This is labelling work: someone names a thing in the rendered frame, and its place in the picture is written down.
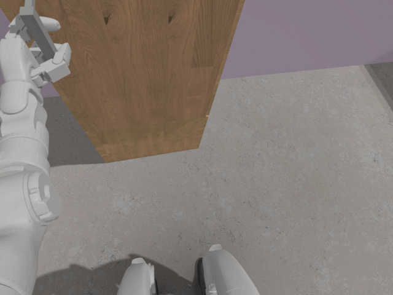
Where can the robot thigh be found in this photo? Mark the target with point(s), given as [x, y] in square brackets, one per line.
[139, 279]
[223, 270]

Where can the robot right thigh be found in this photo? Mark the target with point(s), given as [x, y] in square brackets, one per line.
[223, 270]

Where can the handle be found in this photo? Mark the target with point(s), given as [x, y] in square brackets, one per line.
[37, 29]

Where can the robot left forearm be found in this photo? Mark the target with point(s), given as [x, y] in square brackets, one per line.
[24, 138]

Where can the robot left thigh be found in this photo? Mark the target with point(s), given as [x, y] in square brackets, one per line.
[139, 279]

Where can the cupboard door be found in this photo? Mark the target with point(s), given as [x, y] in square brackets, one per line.
[139, 62]

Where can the left robot hand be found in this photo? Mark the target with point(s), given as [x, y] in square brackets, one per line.
[17, 61]

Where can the robot left upper arm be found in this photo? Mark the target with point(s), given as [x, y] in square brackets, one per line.
[28, 204]

